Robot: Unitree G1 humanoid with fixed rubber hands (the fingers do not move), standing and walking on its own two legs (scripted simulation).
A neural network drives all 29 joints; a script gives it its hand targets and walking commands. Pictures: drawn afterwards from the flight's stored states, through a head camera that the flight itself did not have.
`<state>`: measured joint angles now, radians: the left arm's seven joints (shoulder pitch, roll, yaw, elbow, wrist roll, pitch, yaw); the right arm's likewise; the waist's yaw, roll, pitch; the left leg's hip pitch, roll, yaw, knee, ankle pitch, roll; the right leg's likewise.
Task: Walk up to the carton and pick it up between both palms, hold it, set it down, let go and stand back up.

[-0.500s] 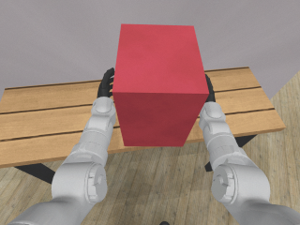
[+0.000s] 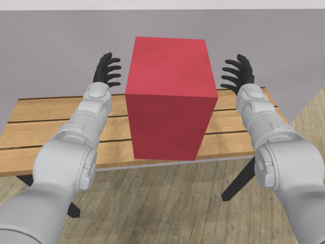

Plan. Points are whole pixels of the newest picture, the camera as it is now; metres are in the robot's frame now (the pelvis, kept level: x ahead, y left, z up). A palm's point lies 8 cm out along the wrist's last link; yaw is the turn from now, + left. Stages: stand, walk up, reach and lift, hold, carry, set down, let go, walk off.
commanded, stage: set down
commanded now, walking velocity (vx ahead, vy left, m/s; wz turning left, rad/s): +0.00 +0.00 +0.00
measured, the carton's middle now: (167, 103) +0.48 +0.00 +0.06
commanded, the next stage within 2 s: none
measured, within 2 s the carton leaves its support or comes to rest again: neither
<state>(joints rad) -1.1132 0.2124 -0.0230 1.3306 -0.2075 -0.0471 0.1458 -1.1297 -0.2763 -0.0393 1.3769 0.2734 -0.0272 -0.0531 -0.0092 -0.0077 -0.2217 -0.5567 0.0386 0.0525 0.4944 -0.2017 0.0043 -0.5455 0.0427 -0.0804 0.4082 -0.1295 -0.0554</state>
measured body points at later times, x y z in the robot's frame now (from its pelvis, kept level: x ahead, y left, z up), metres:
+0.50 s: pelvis +0.00 -0.02 +0.01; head +0.04 +0.00 +0.45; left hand +0.49 +0.19 +0.22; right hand +0.49 -0.17 +0.22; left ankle +0.01 +0.11 -0.73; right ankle +0.03 -0.09 -0.73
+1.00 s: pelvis +0.00 -0.01 +0.01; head +0.02 +0.00 +0.46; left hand +0.45 +0.20 +0.16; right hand +0.45 -0.18 +0.17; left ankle +0.01 +0.11 -0.73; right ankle +0.03 -0.09 -0.73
